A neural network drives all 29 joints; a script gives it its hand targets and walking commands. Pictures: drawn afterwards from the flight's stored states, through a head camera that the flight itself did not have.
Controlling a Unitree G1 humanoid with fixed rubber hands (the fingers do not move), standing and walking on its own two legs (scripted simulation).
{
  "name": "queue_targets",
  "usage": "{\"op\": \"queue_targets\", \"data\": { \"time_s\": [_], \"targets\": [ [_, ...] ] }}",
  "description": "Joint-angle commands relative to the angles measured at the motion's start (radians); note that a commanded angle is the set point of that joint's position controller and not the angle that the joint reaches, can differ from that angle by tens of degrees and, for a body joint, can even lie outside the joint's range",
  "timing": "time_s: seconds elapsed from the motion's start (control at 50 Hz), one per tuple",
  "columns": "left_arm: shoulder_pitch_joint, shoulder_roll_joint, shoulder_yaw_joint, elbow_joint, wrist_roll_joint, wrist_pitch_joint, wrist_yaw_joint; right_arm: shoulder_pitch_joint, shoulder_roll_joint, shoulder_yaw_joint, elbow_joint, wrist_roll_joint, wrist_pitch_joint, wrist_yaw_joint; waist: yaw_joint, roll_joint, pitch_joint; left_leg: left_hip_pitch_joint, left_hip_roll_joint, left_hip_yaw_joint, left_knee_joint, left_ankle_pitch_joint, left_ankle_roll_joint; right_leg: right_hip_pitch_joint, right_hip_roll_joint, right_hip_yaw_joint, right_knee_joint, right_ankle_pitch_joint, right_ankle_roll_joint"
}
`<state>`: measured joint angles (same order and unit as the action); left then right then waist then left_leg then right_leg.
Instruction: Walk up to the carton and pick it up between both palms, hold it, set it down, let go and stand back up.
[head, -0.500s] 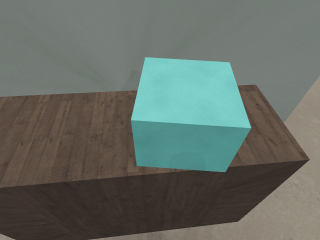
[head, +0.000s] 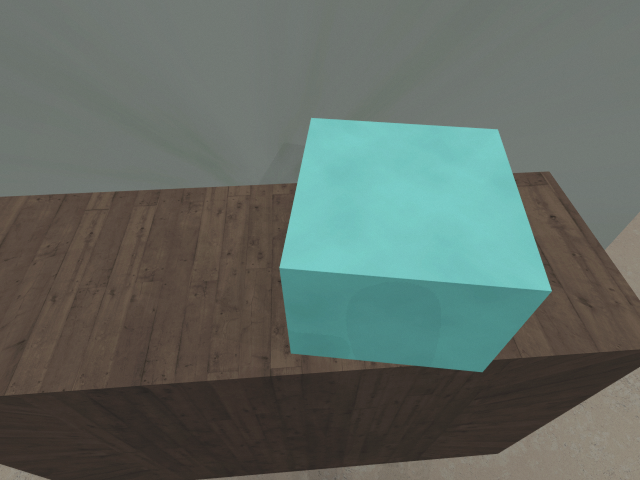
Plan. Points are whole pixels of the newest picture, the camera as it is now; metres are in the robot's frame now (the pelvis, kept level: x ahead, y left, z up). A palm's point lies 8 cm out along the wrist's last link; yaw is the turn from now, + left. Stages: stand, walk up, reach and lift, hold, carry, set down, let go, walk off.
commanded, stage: stand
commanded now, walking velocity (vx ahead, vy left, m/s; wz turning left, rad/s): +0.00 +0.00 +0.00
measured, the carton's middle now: (394, 241) +0.42 -0.09 +0.05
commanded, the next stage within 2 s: none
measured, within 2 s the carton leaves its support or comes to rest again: neither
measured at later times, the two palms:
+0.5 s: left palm out of the picture -0.04 +0.18 -0.15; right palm out of the picture -0.03 -0.19 -0.15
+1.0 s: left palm out of the picture -0.04 +0.16 -0.15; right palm out of the picture -0.02 -0.21 -0.15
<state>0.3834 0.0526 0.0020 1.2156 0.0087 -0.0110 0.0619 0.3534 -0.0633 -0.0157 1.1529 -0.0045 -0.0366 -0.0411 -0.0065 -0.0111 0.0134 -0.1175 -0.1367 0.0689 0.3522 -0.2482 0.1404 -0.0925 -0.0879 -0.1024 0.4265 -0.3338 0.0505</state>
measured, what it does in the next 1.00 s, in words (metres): stands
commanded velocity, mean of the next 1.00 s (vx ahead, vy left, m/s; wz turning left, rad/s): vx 0.00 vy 0.00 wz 0.00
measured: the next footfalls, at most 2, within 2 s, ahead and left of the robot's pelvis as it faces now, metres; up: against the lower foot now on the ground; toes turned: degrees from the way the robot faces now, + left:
none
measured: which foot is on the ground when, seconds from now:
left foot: down 0.00-1.00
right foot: down 0.00-1.00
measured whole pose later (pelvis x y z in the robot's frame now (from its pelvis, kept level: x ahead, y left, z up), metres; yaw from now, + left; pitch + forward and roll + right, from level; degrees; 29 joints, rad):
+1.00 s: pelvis +0.02 -0.02 +0.00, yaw +1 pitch -1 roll +1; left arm 0.35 0.05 -0.01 1.20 0.01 0.01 0.06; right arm 0.34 -0.08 -0.01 1.15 0.00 -0.03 -0.05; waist -0.01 0.00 0.05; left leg -0.06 -0.12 0.03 0.38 -0.29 0.11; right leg -0.01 -0.07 -0.13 0.41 -0.37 0.03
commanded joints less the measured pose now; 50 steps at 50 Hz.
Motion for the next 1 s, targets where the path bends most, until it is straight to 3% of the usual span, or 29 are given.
{"op": "queue_targets", "data": {
  "time_s": [0.0, 0.1, 0.18, 0.2, 0.22, 0.26, 0.32, 0.38, 0.4, 0.44, 0.48, 0.58, 0.7, 0.76, 0.84, 0.86, 0.92, 0.98],
  "targets": [
    [0.13, 0.08, 0.014, 0.012, -0.004, 0.005, 0.008, 0.148, -0.069, -0.009, 0.005, 0.003, -0.008, -0.01, -0.01, 0.012, 0.081, 0.023, 0.244, -0.209, -0.038, 0.655, -0.077, -0.042, -0.036, 0.039, -0.016, 0.174, -0.035],
    [0.139, 0.061, 0.009, 0.012, 0.001, 0.012, 0.008, 0.144, -0.076, -0.015, 0.003, -0.002, -0.005, -0.013, -0.002, 0.0, 0.103, 0.017, 0.236, -0.205, -0.028, 0.62, -0.068, -0.03, -0.046, 0.034, -0.026, 0.185, -0.03],
    [0.109, 0.056, 0.007, -0.004, 0.0, 0.016, 0.006, 0.15, -0.077, -0.011, 0.006, 0.001, -0.005, -0.016, -0.003, 0.02, 0.123, -0.019, 0.232, -0.209, -0.025, 0.67, -0.07, 0.001, -0.045, 0.03, -0.023, 0.204, -0.031],
    [0.11, 0.07, 0.011, -0.005, 0.002, 0.015, 0.008, 0.147, -0.073, -0.011, 0.008, 0.001, -0.004, -0.016, -0.003, -0.005, 0.125, -0.015, 0.228, -0.197, -0.025, 0.649, -0.065, 0.0, -0.051, 0.031, -0.023, 0.21, -0.033],
    [0.109, 0.074, 0.01, -0.005, -0.003, 0.017, 0.006, 0.158, -0.089, -0.014, 0.009, 0.002, -0.004, -0.016, -0.008, 0.026, 0.132, -0.001, 0.231, -0.211, -0.032, 0.705, -0.092, -0.013, -0.038, 0.023, -0.007, 0.192, -0.026],
    [0.103, 0.064, 0.009, -0.002, -0.002, 0.021, 0.006, 0.141, -0.081, -0.015, -0.003, 0.004, -0.004, -0.017, -0.005, 0.0, 0.108, 0.014, 0.234, -0.215, -0.029, 0.676, -0.078, -0.004, -0.044, 0.027, -0.015, 0.178, -0.028],
    [0.093, 0.079, 0.013, -0.006, -0.002, 0.021, 0.007, 0.15, -0.088, -0.018, -0.003, 0.003, -0.005, -0.018, -0.008, 0.014, 0.11, 0.017, 0.235, -0.222, -0.037, 0.705, -0.087, 0.012, -0.042, 0.025, -0.006, 0.178, -0.027],
    [0.101, 0.068, 0.008, -0.005, -0.002, 0.022, 0.007, 0.145, -0.089, -0.019, -0.004, 0.002, -0.002, -0.017, -0.005, -0.009, 0.119, 0.005, 0.236, -0.217, -0.038, 0.606, -0.078, 0.013, -0.047, 0.026, -0.026, 0.169, -0.023],
    [0.089, 0.076, 0.011, -0.008, -0.002, 0.024, 0.006, 0.149, -0.09, -0.018, -0.005, 0.001, -0.001, -0.017, -0.013, -0.013, 0.122, 0.003, 0.237, -0.225, -0.043, 0.643, -0.092, 0.017, -0.045, 0.024, -0.016, 0.171, -0.022],
    [0.098, 0.07, 0.01, -0.005, -0.004, 0.024, 0.006, 0.141, -0.091, -0.019, -0.004, 0.002, 0.0, -0.017, -0.006, -0.017, 0.115, 0.017, 0.237, -0.22, -0.038, 0.61, -0.086, 0.012, -0.046, 0.022, -0.026, 0.165, -0.024],
    [0.09, 0.078, 0.014, -0.012, -0.005, 0.024, 0.005, 0.148, -0.094, -0.019, -0.006, 0.004, -0.001, -0.017, -0.011, 0.028, 0.111, 0.011, 0.232, -0.224, -0.049, 0.635, -0.098, 0.026, -0.045, 0.026, -0.02, 0.169, -0.024],
    [0.097, 0.088, 0.013, -0.007, -0.003, 0.027, 0.004, 0.143, -0.09, -0.019, 0.0, 0.002, 0.002, -0.017, -0.006, -0.008, 0.14, 0.009, 0.231, -0.221, -0.054, 0.573, -0.099, 0.014, -0.048, 0.025, -0.033, 0.154, -0.024],
    [0.091, 0.078, 0.006, -0.008, 0.004, 0.021, 0.002, 0.122, -0.084, -0.015, -0.005, 0.001, 0.001, -0.013, -0.003, -0.027, 0.143, -0.027, 0.217, -0.201, -0.047, 0.436, -0.062, 0.033, -0.058, 0.036, -0.057, 0.185, -0.039],
    [0.092, 0.087, 0.008, -0.013, 0.001, 0.019, 0.0, 0.135, -0.086, -0.013, 0.001, 0.006, -0.001, -0.012, -0.011, 0.006, 0.123, 0.008, 0.223, -0.206, -0.048, 0.53, -0.084, 0.029, -0.05, 0.032, -0.046, 0.187, -0.04],
    [0.11, 0.07, 0.001, -0.003, 0.0, 0.017, 0.001, 0.119, -0.089, -0.009, -0.005, 0.003, -0.001, -0.011, -0.002, -0.029, 0.145, -0.022, 0.217, -0.2, -0.036, 0.468, -0.061, 0.039, -0.058, 0.035, -0.068, 0.218, -0.042],
    [0.102, 0.069, 0.0, -0.006, 0.004, 0.018, 0.0, 0.115, -0.087, -0.008, -0.002, 0.004, -0.002, -0.012, -0.002, 0.006, 0.143, -0.027, 0.22, -0.199, -0.038, 0.483, -0.065, 0.045, -0.06, 0.036, -0.064, 0.217, -0.044],
    [0.096, 0.085, 0.0, -0.012, 0.005, 0.015, -0.001, 0.111, -0.082, -0.003, 0.001, 0.005, -0.002, -0.01, -0.008, -0.02, 0.14, -0.023, 0.213, -0.184, -0.036, 0.434, -0.054, 0.043, -0.065, 0.039, -0.073, 0.238, -0.05],
    [0.102, 0.081, -0.002, -0.01, 0.004, 0.011, -0.001, 0.107, -0.094, -0.003, -0.001, 0.005, -0.005, -0.012, -0.001, 0.005, 0.134, -0.002, 0.22, -0.192, -0.026, 0.515, -0.062, 0.043, -0.055, 0.033, -0.07, 0.242, -0.049]
  ]
}}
